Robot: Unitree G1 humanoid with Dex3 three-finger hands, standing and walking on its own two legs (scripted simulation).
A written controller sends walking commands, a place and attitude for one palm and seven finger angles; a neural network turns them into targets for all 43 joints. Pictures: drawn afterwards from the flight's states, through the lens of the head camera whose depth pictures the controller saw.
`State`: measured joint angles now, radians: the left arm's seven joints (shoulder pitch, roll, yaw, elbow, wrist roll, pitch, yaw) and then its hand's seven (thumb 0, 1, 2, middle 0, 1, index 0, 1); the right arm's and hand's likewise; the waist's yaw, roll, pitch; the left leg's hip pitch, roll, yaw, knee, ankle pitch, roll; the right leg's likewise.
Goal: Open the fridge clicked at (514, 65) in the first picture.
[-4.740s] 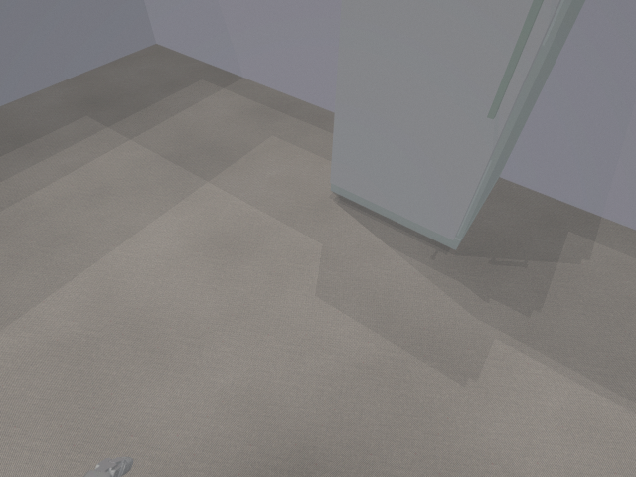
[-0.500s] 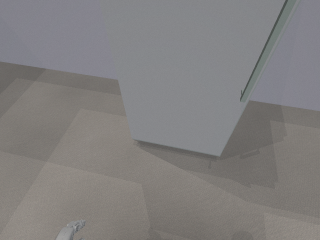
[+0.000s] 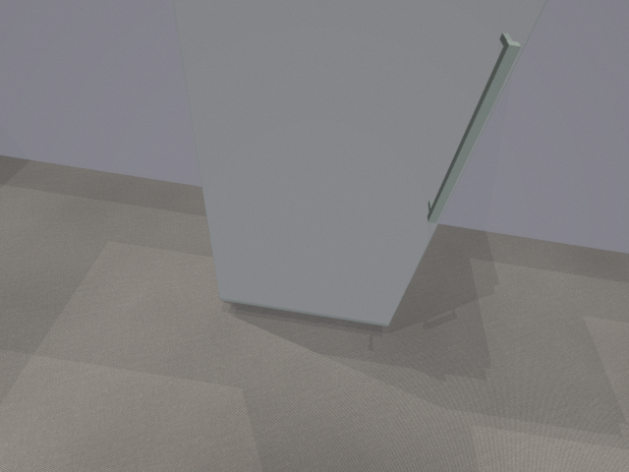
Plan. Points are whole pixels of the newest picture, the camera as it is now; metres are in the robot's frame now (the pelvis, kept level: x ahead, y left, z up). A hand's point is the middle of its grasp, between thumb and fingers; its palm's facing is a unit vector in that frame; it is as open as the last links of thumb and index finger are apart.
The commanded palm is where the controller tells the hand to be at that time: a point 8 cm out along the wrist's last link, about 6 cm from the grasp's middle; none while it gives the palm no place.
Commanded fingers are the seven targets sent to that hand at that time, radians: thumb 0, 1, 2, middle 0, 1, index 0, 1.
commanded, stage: take the last steps up to it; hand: right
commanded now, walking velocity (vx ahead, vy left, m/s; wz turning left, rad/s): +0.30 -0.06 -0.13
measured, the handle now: (463, 142) +0.70 -0.25 +0.08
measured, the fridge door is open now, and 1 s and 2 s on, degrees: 0 0 0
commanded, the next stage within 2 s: come to a stop and stand still in 0.68 s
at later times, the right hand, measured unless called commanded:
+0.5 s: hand out of the picture +0.02 -0.25 -0.18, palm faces +0.11 +0.98 -0.15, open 7.4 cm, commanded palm none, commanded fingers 0.00 -0.90 -0.90 0.20 0.30 0.20 0.30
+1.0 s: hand (445, 378) +0.33 -0.23 -0.17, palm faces +0.03 +0.98 -0.21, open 7.3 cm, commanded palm none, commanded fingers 0.00 -0.90 -0.90 0.20 0.30 0.20 0.30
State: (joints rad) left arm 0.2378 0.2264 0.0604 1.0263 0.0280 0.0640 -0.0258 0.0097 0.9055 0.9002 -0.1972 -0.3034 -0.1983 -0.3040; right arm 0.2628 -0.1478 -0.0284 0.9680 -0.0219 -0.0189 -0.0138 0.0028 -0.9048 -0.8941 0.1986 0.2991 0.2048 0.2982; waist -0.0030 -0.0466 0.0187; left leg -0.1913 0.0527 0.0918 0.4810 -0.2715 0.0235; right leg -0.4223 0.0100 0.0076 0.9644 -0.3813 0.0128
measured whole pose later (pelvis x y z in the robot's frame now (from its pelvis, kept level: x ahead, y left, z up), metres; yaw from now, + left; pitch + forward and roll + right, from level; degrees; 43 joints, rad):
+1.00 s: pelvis +0.22 -0.06 -0.01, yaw -2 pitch -1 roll -1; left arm 0.30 0.14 0.04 1.12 0.00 0.03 0.03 0.01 0.91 0.90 -0.20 -0.30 -0.20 -0.30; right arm 0.10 -0.12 -0.03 1.01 -0.02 -0.02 -0.03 0.00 -0.91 -0.89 0.20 0.30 0.21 0.30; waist 0.04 -0.03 0.09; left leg -0.32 0.05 0.14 0.56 -0.21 0.04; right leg -0.33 -0.04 -0.04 0.92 -0.53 0.03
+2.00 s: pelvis +0.19 -0.05 +0.00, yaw -1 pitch -2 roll +0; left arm 0.35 0.12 0.01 1.19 0.02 0.02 0.02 0.01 0.91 0.90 -0.19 -0.30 -0.20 -0.30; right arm 0.29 -0.12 -0.01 1.14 0.00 0.00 -0.03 0.01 -0.92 -0.89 0.20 0.30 0.20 0.30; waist 0.03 -0.02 0.02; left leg -0.12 -0.01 0.06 0.44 -0.30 0.03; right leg -0.25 -0.09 -0.04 0.44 -0.16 0.05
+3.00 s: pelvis +0.16 -0.11 +0.00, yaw -2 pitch -2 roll +1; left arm 0.20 0.31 0.01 1.02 0.01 0.01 -0.02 0.01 0.90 0.90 -0.20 -0.30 -0.20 -0.30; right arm 0.28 -0.33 -0.01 1.01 -0.03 0.01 -0.01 0.00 -0.90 -0.89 0.20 0.30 0.20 0.30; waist 0.00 0.00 0.02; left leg -0.15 0.08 0.04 0.44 -0.25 -0.05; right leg -0.29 0.00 -0.07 0.44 -0.13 -0.04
